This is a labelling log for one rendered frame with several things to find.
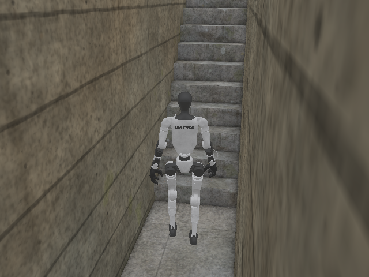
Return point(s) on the robot left thigh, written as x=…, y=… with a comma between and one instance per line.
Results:
x=170, y=171

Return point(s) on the robot right hand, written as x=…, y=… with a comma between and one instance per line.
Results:
x=212, y=169

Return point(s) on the right robot shin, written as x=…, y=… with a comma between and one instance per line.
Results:
x=195, y=217

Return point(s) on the left robot upper arm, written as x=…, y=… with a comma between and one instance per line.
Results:
x=166, y=122

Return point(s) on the robot left hand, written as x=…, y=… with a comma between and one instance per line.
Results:
x=152, y=175

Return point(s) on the robot right forearm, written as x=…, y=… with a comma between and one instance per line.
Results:
x=210, y=155

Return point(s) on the robot left forearm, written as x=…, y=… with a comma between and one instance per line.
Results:
x=157, y=157

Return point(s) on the right robot upper arm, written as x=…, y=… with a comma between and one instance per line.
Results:
x=202, y=122

